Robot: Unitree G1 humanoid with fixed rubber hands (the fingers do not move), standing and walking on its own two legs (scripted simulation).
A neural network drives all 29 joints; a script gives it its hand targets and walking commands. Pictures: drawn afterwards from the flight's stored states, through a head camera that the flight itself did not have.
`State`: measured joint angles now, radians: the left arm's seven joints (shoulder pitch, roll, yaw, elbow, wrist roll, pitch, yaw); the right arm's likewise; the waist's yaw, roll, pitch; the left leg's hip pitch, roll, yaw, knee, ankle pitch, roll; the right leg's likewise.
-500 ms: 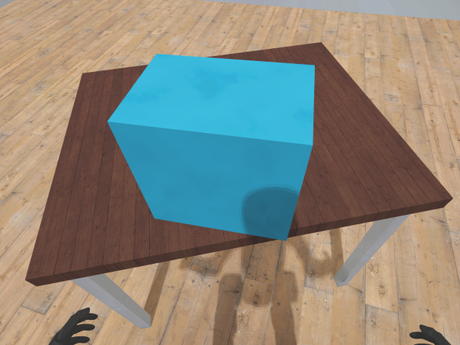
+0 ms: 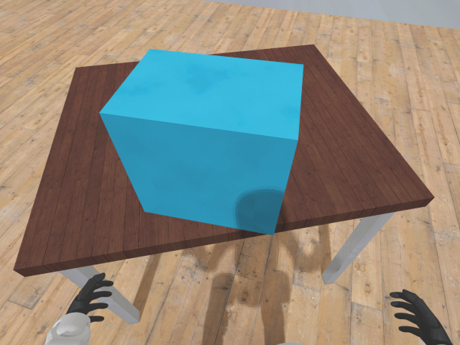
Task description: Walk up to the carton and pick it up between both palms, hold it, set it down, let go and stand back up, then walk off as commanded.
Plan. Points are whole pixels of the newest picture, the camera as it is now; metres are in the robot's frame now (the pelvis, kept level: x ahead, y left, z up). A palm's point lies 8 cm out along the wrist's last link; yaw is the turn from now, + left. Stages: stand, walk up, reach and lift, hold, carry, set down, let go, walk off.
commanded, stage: reach and lift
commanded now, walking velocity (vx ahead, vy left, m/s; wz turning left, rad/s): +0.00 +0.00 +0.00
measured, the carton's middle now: (214, 146) +0.46 +0.05 +0.07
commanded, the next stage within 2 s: none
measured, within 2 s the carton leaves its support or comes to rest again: neither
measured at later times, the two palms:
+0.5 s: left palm (53, 328) +0.15 +0.29 +0.00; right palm (402, 303) +0.18 -0.25 +0.00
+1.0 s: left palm (45, 271) +0.23 +0.32 +0.04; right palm (350, 261) +0.24 -0.17 +0.02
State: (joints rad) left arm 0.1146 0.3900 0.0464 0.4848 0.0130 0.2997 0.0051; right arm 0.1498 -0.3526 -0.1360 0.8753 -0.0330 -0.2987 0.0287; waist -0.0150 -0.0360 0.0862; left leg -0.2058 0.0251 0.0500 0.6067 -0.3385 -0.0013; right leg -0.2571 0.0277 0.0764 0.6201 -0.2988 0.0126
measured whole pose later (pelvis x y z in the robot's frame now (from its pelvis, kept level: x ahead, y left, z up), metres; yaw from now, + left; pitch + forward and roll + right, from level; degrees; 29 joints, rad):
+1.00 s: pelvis +0.02 -0.01 +0.01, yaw +0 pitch -5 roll +1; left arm 0.11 0.58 0.06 0.38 -0.24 -0.09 -0.23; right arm 0.26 -0.07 0.10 0.12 0.10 -0.03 -0.29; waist 0.06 -0.04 0.09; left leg -0.05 0.02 0.05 0.43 -0.28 -0.02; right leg -0.12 0.02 0.07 0.49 -0.27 -0.01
